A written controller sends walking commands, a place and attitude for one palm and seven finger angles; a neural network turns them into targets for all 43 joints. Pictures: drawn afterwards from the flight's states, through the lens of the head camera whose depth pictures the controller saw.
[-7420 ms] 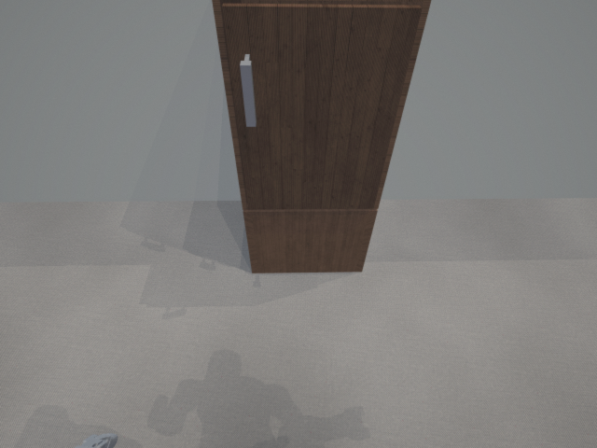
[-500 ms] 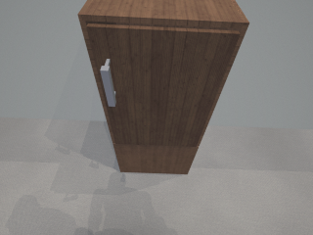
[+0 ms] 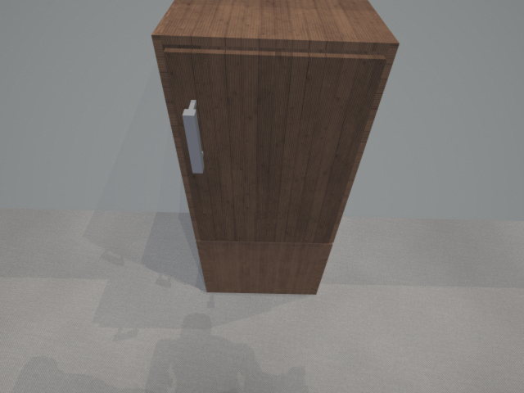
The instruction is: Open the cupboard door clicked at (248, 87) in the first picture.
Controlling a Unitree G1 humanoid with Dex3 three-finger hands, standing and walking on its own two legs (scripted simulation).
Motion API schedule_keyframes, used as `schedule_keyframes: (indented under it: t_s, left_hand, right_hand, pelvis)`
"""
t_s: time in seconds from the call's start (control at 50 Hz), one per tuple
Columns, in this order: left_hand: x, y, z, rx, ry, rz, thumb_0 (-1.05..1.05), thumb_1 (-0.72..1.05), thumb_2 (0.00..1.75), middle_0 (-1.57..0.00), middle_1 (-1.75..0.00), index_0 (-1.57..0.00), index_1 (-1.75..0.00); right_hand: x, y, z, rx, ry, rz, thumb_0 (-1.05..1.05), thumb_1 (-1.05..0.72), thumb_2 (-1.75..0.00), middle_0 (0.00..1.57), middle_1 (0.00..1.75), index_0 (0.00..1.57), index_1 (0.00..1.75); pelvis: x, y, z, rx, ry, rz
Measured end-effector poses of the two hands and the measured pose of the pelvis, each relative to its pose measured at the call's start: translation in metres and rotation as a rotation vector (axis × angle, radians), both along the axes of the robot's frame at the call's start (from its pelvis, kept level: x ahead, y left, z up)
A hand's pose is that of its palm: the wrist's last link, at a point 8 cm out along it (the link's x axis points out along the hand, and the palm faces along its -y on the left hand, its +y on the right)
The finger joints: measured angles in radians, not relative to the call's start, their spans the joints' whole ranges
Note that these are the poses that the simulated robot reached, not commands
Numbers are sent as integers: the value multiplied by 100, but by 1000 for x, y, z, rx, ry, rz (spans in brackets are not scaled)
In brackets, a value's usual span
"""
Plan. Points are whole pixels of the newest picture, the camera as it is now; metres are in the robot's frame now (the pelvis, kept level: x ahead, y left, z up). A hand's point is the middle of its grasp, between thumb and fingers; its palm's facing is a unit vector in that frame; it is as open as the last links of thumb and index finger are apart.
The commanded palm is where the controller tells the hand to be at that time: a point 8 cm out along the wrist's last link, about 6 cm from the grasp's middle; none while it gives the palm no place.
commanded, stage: come to a stop and stand still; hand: left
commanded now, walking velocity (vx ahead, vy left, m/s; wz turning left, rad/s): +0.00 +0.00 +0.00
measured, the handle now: (195, 137) +0.59 +0.18 +0.06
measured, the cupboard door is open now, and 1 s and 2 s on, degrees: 0 0 0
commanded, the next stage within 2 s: look again from close up in 1.60 s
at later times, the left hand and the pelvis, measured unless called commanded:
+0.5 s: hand out of the picture -0.10 +0.22 -0.17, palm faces +0.06 -0.97 -0.22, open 7.4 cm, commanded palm none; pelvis -0.07 +0.02 +0.01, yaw +2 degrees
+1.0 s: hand out of the picture -0.20 +0.21 -0.19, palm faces +0.11 -0.98 -0.15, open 7.4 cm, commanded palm none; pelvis -0.16 +0.05 +0.00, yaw +2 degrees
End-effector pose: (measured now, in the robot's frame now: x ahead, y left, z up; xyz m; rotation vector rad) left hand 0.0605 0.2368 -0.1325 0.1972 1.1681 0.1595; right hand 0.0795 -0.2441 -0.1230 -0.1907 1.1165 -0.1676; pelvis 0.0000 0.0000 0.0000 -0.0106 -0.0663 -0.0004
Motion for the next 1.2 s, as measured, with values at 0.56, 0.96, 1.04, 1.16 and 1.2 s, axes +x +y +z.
schedule_keyframes:
  t_s: [0.56, 0.96, 1.04, 1.16, 1.2]
  left_hand:
    - [-178, 25, -6, -44, 233, 93, 1, 91, 90, -20, -30, -20, -30]
    - [-269, 21, -19, -87, 232, 148, 1, 91, 90, -20, -30, -20, -30]
    - [-260, 32, -25, -110, 189, 116, 1, 91, 90, -20, -30, -20, -30]
    - [-239, 42, -9, -111, 84, 97, 1, 91, 90, -20, -30, -19, -30]
    - [-236, 42, -4, -108, 71, 88, 1, 91, 90, -19, -30, -19, -30]
  right_hand:
    - [-138, 18, -2, -20, 201, -8, 1, -90, -90, 21, 30, 20, 29]
    - [-163, 50, 6, 11, 23, 18, 1, -91, -90, 20, 30, 20, 29]
    - [-216, 67, -2, 6, 86, -9, 0, -91, -90, 20, 30, 20, 29]
    - [-303, 87, 0, 50, 272, -59, 1, -91, -90, 20, 30, 20, 29]
    - [-323, 90, 1, 63, 309, -82, 1, -91, -90, 20, 30, 20, 29]
  pelvis:
    - [-78, 25, 7, -11, 6, 36]
    - [-153, 41, 4, 0, -1, 38]
    - [-171, 51, 0, 6, 2, 28]
    - [-188, 53, 12, -7, 25, 39]
    - [-192, 52, 14, -13, 39, 40]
